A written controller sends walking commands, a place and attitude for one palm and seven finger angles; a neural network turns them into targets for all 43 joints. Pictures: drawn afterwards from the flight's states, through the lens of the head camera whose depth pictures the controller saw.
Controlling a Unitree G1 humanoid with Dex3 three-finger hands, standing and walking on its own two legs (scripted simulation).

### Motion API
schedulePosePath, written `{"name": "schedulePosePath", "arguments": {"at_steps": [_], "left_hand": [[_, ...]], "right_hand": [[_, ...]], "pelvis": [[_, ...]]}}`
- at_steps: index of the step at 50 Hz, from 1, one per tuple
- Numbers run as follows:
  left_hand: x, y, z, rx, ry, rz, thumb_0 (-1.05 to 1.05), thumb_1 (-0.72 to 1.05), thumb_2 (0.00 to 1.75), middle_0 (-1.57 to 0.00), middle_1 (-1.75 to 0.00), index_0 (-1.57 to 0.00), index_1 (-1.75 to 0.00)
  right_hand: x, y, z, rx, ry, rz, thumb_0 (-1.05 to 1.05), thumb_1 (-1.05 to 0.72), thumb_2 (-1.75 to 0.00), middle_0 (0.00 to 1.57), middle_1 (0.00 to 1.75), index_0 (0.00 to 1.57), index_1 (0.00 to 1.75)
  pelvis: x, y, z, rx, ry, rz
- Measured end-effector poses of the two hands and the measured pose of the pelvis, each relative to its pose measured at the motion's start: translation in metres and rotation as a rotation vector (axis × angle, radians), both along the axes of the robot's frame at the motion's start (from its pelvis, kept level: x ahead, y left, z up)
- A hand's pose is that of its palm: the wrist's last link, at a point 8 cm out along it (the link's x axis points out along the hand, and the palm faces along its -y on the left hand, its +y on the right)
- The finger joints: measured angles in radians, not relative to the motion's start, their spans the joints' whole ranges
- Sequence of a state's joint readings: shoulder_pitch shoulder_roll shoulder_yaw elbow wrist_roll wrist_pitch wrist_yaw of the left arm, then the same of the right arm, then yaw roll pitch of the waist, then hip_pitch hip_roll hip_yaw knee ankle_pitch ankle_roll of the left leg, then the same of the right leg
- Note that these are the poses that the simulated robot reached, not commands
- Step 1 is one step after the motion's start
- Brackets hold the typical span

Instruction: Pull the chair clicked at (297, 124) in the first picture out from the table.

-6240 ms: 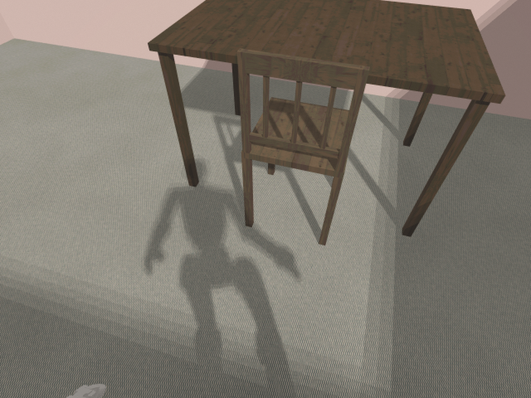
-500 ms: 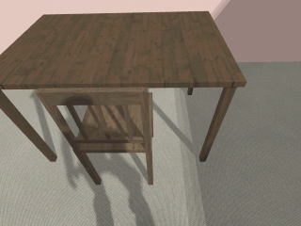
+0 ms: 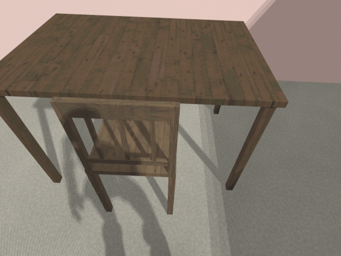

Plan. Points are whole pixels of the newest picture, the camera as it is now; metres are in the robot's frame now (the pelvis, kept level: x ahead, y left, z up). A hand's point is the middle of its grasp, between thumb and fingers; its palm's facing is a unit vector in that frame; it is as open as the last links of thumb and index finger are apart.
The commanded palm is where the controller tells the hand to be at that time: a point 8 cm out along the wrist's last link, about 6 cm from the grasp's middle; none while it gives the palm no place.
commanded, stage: shuffle to correct the standing spot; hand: left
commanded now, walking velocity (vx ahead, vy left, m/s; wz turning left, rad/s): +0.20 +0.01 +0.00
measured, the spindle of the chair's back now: (124, 140) +0.51 +0.20 -0.10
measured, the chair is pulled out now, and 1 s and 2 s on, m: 0.00 0.00 0.00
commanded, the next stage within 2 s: come to a stop and stand still in 0.16 s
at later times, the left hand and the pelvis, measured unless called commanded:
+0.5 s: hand (118, 250) +0.17 +0.15 -0.15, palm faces +0.05 -0.97 -0.25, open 7.2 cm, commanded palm none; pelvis +0.09 -0.03 +0.00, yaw +2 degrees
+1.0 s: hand out of the picture +0.05 +0.18 -0.17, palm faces +0.09 -0.97 -0.24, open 7.4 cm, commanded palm none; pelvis +0.06 -0.01 +0.00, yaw +1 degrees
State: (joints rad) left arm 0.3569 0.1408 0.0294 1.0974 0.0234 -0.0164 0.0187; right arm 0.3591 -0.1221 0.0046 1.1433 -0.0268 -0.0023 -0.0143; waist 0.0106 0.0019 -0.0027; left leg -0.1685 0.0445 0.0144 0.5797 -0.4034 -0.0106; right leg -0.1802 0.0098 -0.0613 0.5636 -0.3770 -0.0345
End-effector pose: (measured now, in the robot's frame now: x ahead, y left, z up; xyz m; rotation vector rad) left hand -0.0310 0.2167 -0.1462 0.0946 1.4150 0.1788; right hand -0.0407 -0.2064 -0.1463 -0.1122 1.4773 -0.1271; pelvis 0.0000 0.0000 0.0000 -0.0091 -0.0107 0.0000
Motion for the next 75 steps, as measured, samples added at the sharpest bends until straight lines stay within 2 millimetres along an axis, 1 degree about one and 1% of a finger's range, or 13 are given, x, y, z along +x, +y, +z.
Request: {"name": "schedulePosePath", "arguments": {"at_steps": [4,7,13,17,20,23,27,32,37,47,56,65,75], "left_hand": [[0.007,0.012,-0.005,-0.006,0.054,-0.023,0.0,0.9,0.9,-0.2,-0.3,-0.2,-0.3],[0.031,0.017,0.001,0.008,0.057,-0.055,0.01,0.91,0.9,-0.2,-0.3,-0.2,-0.3],[0.124,0.013,0.017,0.048,-0.097,-0.091,0.01,0.92,0.9,-0.2,-0.3,-0.2,-0.3],[0.181,0.004,0.017,0.092,-0.248,-0.104,0.01,0.92,0.9,-0.2,-0.3,-0.2,-0.3],[0.195,-0.006,0.019,0.099,-0.272,-0.081,0.0,0.92,0.9,-0.2,-0.3,-0.2,-0.3],[0.194,-0.018,0.022,0.085,-0.237,-0.083,0.0,0.91,0.9,-0.2,-0.3,-0.2,-0.3],[0.19,-0.013,0.025,0.097,-0.21,-0.06,-0.01,0.94,0.9,-0.21,-0.3,-0.2,-0.3],[0.169,-0.001,0.021,0.092,-0.169,-0.03,-0.01,0.93,0.9,-0.21,-0.3,-0.21,-0.3],[0.138,0.018,0.005,0.076,-0.108,0.001,0.0,0.91,0.9,-0.21,-0.3,-0.2,-0.3],[0.088,0.018,0.01,0.067,-0.036,0.029,0.0,0.91,0.9,-0.2,-0.3,-0.2,-0.3],[0.046,-0.017,0.019,0.047,0.02,-0.004,0.0,0.91,0.9,-0.2,-0.3,-0.2,-0.3],[0.051,-0.038,0.006,-0.013,-0.016,-0.015,0.01,0.9,0.9,-0.2,-0.3,-0.2,-0.3],[0.067,-0.037,0.005,-0.024,0.006,-0.026,0.0,0.9,0.9,-0.2,-0.3,-0.2,-0.3]], "right_hand": [[0.001,0.01,0.001,-0.014,-0.005,-0.032,0.0,-0.91,-0.9,0.2,0.3,0.2,0.3],[-0.008,0.018,0.004,-0.005,0.023,-0.06,0.0,-0.91,-0.9,0.2,0.3,0.2,0.3],[-0.024,0.023,0.009,0.058,0.168,-0.065,0.0,-0.91,-0.9,0.2,0.3,0.2,0.3],[-0.013,0.005,-0.005,0.084,0.226,-0.063,0.0,-0.91,-0.9,0.21,0.3,0.21,0.3],[0.022,-0.016,-0.013,0.052,0.191,-0.041,0.0,-0.91,-0.9,0.21,0.3,0.21,0.3],[0.074,-0.033,-0.012,0.016,0.083,-0.033,0.0,-0.91,-0.9,0.2,0.3,0.2,0.3],[0.143,-0.045,-0.004,-0.012,-0.079,-0.002,0.0,-0.91,-0.9,0.2,0.29,0.2,0.3],[0.21,-0.044,0.007,-0.036,-0.235,0.058,0.0,-0.91,-0.9,0.2,0.29,0.2,0.3],[0.243,-0.03,0.016,-0.06,-0.356,0.089,0.0,-0.91,-0.9,0.2,0.29,0.2,0.3],[0.209,-0.001,0.014,-0.001,-0.312,0.119,0.0,-0.91,-0.9,0.2,0.3,0.2,0.3],[0.157,-0.028,0.002,0.014,-0.25,0.027,-0.02,-0.94,-0.9,0.21,0.3,0.21,0.3],[0.091,-0.049,0.007,-0.04,-0.098,0.001,-0.01,-0.92,-0.9,0.2,0.3,0.2,0.3],[0.044,-0.026,0.009,-0.003,0.066,-0.033,0.0,-0.91,-0.9,0.2,0.29,0.2,0.3]], "pelvis": [[0.015,0.009,-0.003,0.017,0.012,-0.02],[0.025,0.009,-0.001,0.017,0.021,-0.018],[0.049,-0.002,0.003,0.016,0.035,0.004],[0.072,-0.019,-0.011,0.045,0.028,0.016],[0.083,-0.025,-0.011,0.029,0.003,0.036],[0.091,-0.028,-0.002,0.036,0.003,0.034],[0.093,-0.03,0.004,0.048,0.009,0.031],[0.089,-0.023,0.005,0.048,-0.002,0.022],[0.087,-0.007,-0.004,0.026,-0.018,0.019],[0.066,-0.001,0.003,0.039,-0.007,0.016],[0.048,-0.016,0.005,0.041,-0.004,0.014],[0.047,-0.026,0.007,0.023,-0.038,0.019],[0.057,-0.027,0.008,0.019,-0.008,0.02]]}}
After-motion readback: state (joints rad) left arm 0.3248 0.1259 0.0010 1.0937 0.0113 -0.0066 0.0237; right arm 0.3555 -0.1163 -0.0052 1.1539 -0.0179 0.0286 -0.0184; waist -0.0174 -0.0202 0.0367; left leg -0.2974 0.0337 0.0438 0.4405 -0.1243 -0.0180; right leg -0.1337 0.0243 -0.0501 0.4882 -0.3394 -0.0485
